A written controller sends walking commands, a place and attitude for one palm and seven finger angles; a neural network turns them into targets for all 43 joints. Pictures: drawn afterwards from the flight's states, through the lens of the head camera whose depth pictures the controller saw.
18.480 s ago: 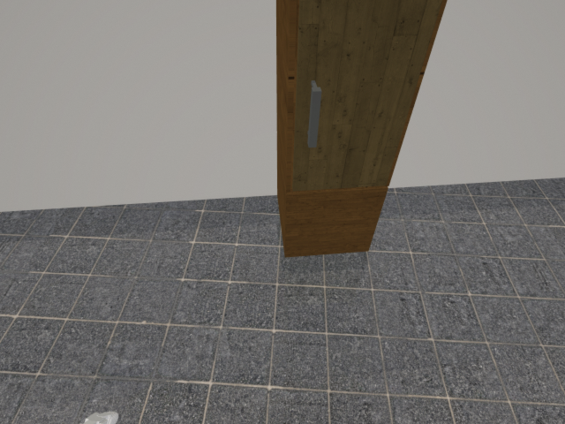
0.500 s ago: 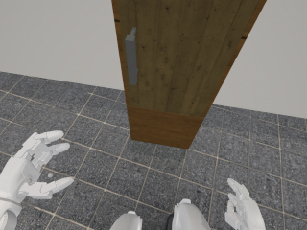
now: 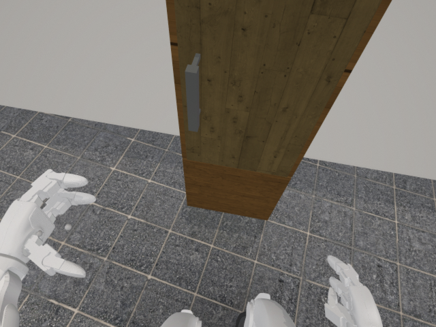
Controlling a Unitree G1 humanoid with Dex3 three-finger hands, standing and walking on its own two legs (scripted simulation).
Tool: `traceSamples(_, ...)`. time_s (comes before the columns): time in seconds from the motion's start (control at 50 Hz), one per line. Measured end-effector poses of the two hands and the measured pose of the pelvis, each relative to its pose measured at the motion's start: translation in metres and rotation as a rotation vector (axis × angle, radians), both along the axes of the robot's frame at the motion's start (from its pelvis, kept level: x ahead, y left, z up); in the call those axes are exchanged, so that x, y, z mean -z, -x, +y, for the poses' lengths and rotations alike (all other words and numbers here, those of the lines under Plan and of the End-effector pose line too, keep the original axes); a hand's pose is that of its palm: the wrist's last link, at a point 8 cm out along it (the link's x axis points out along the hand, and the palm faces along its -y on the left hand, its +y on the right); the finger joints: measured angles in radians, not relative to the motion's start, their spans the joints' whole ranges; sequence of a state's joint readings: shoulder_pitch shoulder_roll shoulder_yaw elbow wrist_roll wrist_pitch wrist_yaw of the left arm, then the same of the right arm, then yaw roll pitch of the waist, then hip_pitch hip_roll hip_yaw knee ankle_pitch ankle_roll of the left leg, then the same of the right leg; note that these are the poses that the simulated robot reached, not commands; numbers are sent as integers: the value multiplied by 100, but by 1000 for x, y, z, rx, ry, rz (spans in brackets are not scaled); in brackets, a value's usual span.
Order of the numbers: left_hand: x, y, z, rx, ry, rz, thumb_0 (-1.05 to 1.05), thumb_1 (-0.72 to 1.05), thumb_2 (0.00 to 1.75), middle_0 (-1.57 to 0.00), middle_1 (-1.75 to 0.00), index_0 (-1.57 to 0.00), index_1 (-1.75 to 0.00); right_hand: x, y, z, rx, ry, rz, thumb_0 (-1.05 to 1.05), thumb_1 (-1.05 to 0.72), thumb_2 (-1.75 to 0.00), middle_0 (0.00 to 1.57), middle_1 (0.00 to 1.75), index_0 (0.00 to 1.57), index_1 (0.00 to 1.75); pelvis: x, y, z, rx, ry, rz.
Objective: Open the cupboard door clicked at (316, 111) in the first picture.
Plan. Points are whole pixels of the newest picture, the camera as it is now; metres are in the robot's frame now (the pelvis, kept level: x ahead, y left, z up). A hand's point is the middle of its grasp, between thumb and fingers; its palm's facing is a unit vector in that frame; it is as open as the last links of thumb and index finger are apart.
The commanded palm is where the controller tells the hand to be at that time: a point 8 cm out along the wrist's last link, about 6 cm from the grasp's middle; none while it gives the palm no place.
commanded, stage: raise the hand with hooked fingers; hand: left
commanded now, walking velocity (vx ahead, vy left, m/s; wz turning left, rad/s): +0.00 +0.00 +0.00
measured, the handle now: (195, 95) +0.58 +0.09 +0.05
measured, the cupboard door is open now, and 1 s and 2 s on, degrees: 0 0 0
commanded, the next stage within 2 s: move the hooked fingers beside the handle in 0.76 s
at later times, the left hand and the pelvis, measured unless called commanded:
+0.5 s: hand (77, 204) +0.29 +0.25 +0.06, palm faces -0.11 -0.99 -0.04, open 14.0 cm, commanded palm +0.27 +0.30 +0.07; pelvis +0.00 -0.01 +0.01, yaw -1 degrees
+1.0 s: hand (81, 204) +0.30 +0.25 +0.06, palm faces -0.12 -0.99 -0.02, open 14.0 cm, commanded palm +0.29 +0.30 +0.07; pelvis -0.01 -0.01 +0.01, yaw +0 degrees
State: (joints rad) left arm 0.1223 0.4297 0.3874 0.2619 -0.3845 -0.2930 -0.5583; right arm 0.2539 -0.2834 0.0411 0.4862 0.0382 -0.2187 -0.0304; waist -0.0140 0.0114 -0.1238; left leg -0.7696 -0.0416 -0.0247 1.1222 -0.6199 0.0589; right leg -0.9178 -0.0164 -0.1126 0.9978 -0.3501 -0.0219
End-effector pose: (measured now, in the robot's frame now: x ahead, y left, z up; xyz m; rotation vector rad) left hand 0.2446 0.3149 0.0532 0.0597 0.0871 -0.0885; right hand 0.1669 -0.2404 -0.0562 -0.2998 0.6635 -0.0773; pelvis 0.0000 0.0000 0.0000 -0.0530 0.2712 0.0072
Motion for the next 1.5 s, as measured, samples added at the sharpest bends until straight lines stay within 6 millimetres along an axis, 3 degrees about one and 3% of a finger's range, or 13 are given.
traceSamples(0.16,-13,-17,0,11,-5,-53,-1,-48,30,-30,-119,-30,-119,0,6,-7,12,2,29,2,-90,-90,20,30,21,30,-4,-2,-5,6,-5,-3)
traceSamples(0.36,-12,-35,-2,26,18,-17,-1,-50,30,-30,-119,-30,-120,1,22,-20,46,8,73,2,-90,-90,20,30,21,30,-7,-1,-10,15,-13,0)
traceSamples(0.56,-11,-32,-6,7,19,-32,-1,-50,30,-30,-120,-30,-120,0,29,-25,56,6,82,2,-90,-90,20,30,20,30,-8,0,-13,20,-19,-1)
traceSamples(0.94,-9,-28,-6,16,27,-27,-1,-50,30,-30,-120,-30,-120,1,22,-18,37,1,54,2,-90,-90,20,30,20,30,-7,4,-12,12,-16,-8)
traceSamples(1.1,-5,-61,-23,48,49,-61,-1,-50,30,-30,-120,-30,-120,9,28,-18,45,23,86,2,-90,-90,20,30,21,30,-2,8,-10,5,-15,4)
traceSamples(1.26,-7,-100,-35,60,45,-37,-1,-50,30,-30,-120,-30,-120,15,47,-19,94,8,156,2,-90,-90,20,30,21,30,-3,5,-8,20,-22,30)
traceSamples(1.5,0,-128,-44,41,51,-22,-1,-50,30,-30,-120,-30,-120,25,75,-27,147,14,291,1,-90,-90,20,30,20,30,-5,-1,-8,27,-24,63)
